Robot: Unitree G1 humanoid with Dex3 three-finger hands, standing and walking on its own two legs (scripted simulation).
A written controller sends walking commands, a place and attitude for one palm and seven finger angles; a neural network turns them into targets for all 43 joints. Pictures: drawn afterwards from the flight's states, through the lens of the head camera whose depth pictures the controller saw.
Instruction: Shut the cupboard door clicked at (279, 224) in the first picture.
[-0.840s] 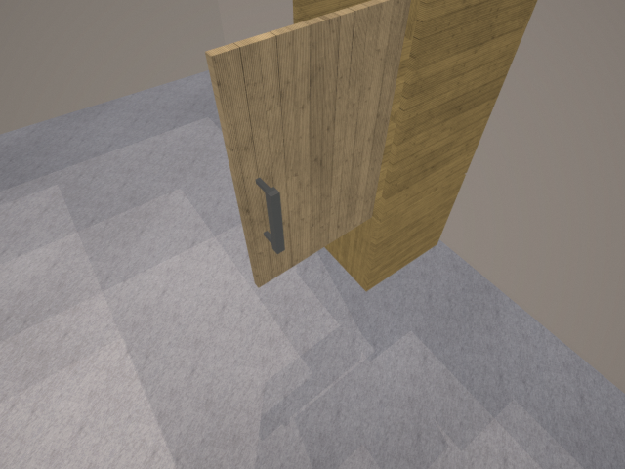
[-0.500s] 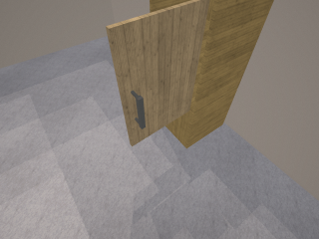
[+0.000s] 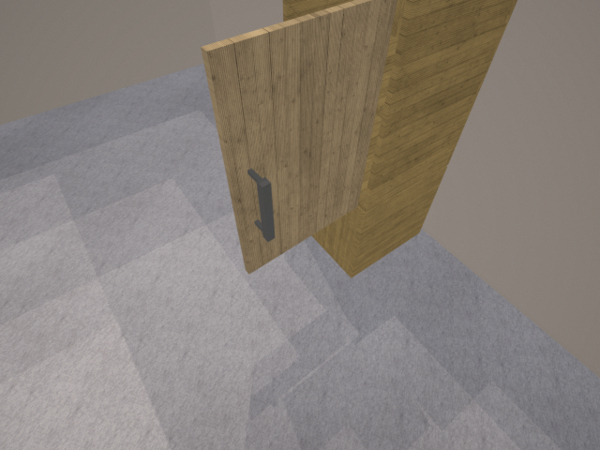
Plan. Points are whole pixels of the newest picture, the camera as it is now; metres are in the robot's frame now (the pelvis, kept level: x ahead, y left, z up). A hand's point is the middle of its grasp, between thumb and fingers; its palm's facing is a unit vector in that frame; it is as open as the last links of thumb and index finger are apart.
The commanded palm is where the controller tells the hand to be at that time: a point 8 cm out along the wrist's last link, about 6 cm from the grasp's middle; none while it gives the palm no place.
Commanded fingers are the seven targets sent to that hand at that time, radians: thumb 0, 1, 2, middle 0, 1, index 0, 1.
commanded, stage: walk to a spot facing it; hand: left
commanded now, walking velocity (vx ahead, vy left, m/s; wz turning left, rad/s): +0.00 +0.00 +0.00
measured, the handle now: (261, 206) +0.58 +0.11 -0.09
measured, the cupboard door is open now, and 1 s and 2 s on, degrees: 92 92 92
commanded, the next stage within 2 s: none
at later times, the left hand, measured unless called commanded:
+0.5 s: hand out of the picture +0.08 +0.18 -0.18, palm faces -0.13 -0.95 -0.28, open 7.4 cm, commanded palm none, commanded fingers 0.00 0.90 0.90 -0.20 -0.30 -0.20 -0.30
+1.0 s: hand out of the picture +0.14 +0.16 -0.18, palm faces -0.35 -0.91 -0.24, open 7.4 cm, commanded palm none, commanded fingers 0.00 0.90 0.90 -0.20 -0.30 -0.20 -0.30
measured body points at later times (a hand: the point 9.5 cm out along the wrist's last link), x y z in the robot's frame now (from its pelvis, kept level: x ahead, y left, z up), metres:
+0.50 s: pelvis -0.01 -0.02 -0.03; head +0.03 -0.05 +0.42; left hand +0.08 +0.23 -0.16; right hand +0.00 -0.28 -0.19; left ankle -0.01 +0.12 -0.75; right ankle -0.03 -0.11 -0.76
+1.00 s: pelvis -0.03 -0.01 -0.01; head +0.04 -0.01 +0.43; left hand +0.15 +0.21 -0.16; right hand -0.03 -0.28 -0.14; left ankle +0.02 +0.13 -0.75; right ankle -0.06 -0.11 -0.70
